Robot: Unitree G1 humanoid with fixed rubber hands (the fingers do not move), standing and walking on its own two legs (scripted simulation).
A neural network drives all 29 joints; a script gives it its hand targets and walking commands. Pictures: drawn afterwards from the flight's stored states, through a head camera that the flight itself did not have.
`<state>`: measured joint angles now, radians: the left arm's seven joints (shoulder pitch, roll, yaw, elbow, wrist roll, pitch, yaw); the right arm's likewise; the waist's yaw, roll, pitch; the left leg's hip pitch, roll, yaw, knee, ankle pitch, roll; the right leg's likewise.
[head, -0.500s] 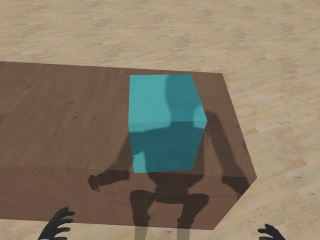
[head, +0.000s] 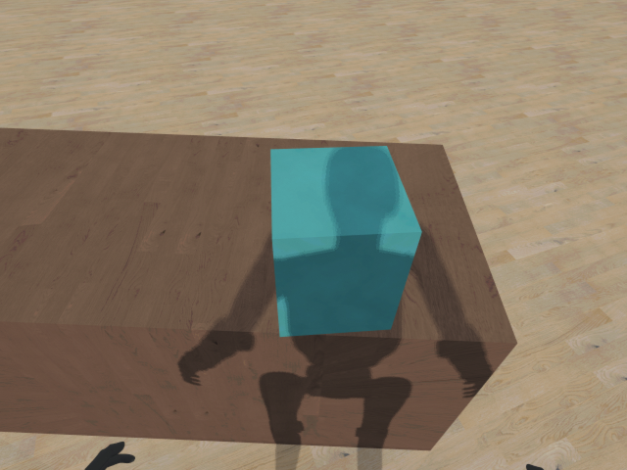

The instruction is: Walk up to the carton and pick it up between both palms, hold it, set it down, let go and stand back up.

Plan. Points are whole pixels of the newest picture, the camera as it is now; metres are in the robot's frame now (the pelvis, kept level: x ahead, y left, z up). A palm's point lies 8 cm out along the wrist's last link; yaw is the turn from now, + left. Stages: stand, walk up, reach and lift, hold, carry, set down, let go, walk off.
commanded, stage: stand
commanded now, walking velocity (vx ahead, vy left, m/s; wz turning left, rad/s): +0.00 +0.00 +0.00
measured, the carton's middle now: (332, 242) +0.48 -0.01 -0.01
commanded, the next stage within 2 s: none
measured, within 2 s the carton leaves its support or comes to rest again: neither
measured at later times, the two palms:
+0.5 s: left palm out of the picture +0.06 +0.31 -0.11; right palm out of the picture +0.08 -0.30 -0.10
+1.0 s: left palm out of the picture +0.09 +0.30 -0.10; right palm out of the picture +0.08 -0.31 -0.10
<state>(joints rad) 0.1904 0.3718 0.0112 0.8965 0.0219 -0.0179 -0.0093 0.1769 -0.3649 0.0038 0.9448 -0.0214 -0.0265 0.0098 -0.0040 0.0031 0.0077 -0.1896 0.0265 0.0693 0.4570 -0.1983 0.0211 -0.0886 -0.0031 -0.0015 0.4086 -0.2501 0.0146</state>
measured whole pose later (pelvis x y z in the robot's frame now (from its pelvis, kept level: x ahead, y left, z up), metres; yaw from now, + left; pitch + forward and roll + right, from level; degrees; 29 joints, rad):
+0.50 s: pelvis -0.01 +0.01 +0.00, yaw +0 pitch -4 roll -1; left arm 0.19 0.37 -0.01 1.01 0.02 -0.02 -0.01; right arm 0.13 -0.38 0.00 1.04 -0.02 -0.02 0.01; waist 0.00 0.00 0.01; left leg -0.18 0.00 0.08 0.40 -0.16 0.04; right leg -0.09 -0.02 0.01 0.38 -0.22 0.03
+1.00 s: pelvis +0.01 +0.00 +0.00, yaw +0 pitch -3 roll +0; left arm 0.15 0.38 -0.01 1.04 0.01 -0.02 0.00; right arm 0.13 -0.38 0.00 1.08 -0.01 -0.02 0.01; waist -0.01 0.00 0.02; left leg -0.16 0.01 0.07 0.38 -0.16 0.02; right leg -0.07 -0.01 0.00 0.35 -0.23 0.02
